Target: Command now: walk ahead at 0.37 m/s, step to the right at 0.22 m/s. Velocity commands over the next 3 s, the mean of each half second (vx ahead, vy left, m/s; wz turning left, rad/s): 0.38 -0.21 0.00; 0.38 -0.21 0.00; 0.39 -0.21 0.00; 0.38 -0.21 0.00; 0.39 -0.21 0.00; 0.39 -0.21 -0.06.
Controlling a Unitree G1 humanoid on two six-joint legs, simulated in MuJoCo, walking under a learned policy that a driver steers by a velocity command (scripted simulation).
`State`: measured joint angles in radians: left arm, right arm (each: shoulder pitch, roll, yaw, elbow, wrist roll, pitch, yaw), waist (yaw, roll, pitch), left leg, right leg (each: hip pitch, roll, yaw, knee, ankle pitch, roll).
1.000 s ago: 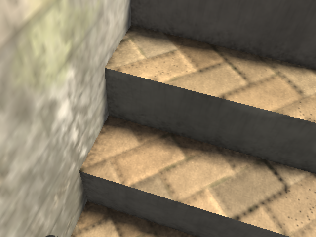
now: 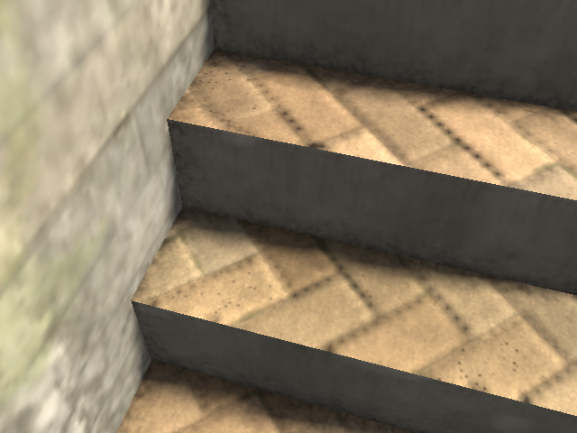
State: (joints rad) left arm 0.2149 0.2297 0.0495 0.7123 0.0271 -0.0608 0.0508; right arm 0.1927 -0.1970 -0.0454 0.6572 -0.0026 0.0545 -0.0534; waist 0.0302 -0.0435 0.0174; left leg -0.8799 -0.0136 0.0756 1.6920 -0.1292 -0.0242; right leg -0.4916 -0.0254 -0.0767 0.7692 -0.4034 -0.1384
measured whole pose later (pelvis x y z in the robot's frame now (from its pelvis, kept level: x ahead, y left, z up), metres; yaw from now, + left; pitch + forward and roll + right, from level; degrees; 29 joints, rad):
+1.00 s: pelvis +0.25 -0.04 +0.13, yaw +0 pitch +3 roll +4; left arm 0.34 0.22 0.08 0.87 0.01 -0.12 -0.06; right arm 0.10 -0.18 -0.03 0.70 -0.01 0.05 -0.11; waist -0.04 -0.03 0.05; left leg -0.74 -0.08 0.18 1.24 -0.56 0.14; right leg -0.48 0.15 0.20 1.56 0.09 -0.07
